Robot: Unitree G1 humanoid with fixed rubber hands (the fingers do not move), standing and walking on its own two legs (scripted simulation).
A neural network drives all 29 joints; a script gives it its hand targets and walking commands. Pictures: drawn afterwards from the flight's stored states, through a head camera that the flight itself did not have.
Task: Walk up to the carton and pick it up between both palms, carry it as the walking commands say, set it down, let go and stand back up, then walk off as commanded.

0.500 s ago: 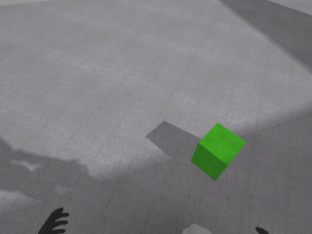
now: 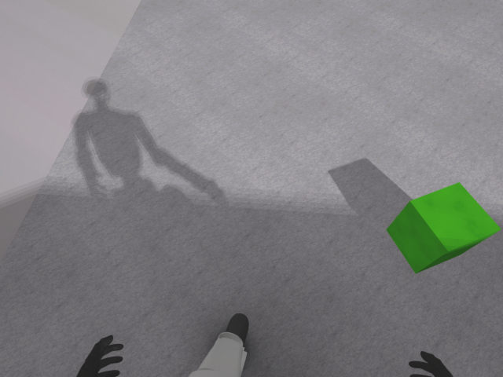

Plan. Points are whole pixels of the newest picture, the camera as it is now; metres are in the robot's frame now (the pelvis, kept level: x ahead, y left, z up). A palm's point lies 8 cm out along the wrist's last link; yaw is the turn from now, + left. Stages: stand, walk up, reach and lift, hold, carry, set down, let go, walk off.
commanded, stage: walk off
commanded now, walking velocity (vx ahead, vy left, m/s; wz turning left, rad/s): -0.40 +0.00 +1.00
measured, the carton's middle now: (436, 229) +0.58 -0.68 -0.64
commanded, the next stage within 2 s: stand in 1.66 s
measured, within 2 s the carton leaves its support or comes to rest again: neither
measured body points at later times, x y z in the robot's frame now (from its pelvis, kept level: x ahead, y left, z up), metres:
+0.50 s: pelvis -0.20 +0.00 +0.00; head -0.17 +0.05 +0.44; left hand -0.22 +0.33 -0.13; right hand +0.01 -0.23 -0.11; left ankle -0.27 +0.09 -0.73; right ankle -0.07 -0.11 -0.68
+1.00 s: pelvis -0.31 -0.12 +0.00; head -0.25 -0.04 +0.44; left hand -0.46 +0.17 -0.12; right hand -0.03 -0.22 -0.13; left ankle -0.27 +0.09 -0.72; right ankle -0.26 -0.21 -0.73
